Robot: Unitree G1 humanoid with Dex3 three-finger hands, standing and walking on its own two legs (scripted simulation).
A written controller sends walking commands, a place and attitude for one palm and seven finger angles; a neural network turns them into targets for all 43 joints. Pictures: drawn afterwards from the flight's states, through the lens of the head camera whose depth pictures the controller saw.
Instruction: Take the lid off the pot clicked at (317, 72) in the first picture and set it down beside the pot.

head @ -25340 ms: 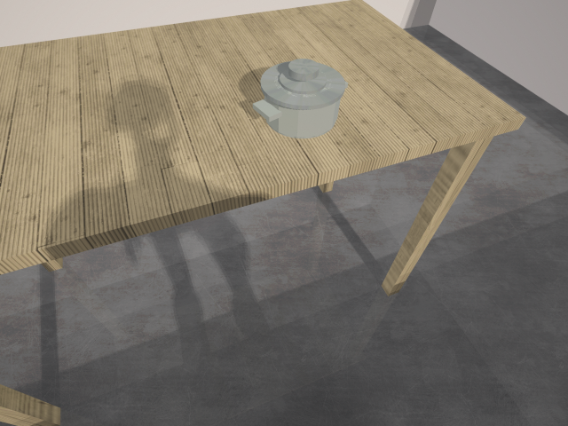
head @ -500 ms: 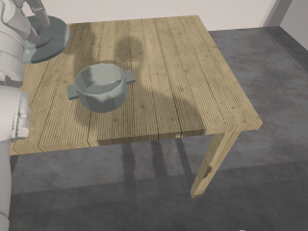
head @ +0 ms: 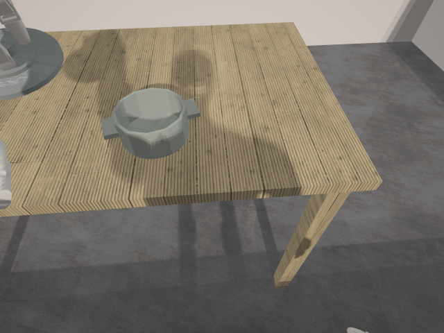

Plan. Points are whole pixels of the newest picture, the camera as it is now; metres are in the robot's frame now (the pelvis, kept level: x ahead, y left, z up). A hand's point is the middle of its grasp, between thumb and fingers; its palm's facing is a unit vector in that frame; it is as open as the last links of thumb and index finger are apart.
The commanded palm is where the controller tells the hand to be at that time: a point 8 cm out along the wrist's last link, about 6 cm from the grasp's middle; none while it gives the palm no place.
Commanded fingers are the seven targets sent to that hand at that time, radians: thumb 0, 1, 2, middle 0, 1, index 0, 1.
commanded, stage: move the lid sideways beside the pot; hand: left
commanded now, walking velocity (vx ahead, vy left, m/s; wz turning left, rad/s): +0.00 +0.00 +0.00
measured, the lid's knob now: out of the picture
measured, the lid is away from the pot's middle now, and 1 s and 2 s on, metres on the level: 0.19 0.23 0.23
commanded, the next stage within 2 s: lower the lid onto the table in 0.54 s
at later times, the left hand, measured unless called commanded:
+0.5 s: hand out of the picture +0.45 +0.35 +0.29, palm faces -0.19 -0.18 -0.97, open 8.0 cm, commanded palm +0.46 +0.35 +0.37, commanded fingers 0.00 0.55 1.05 -0.70 -1.10 -0.83 -1.08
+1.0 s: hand out of the picture +0.46 +0.34 +0.28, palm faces -0.21 -0.24 -0.95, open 8.0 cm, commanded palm +0.47 +0.35 +0.35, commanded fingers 0.00 0.55 1.05 -0.70 -1.10 -0.83 -1.08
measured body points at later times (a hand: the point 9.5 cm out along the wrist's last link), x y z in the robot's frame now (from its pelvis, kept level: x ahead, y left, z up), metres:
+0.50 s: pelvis +0.01 +0.00 +0.00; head +0.05 +0.00 +0.45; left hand +0.46 +0.35 +0.35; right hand +0.06 -0.27 -0.13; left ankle +0.01 +0.10 -0.74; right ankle -0.05 -0.12 -0.74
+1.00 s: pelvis +0.01 +0.01 +0.00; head +0.06 +0.00 +0.45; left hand +0.47 +0.35 +0.33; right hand +0.06 -0.26 -0.13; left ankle +0.01 +0.10 -0.74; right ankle -0.05 -0.12 -0.74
